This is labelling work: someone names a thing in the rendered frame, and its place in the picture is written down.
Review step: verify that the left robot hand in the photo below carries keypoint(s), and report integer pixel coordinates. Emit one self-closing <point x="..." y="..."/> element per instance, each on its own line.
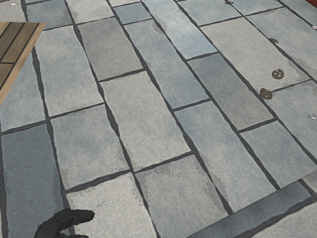
<point x="63" y="220"/>

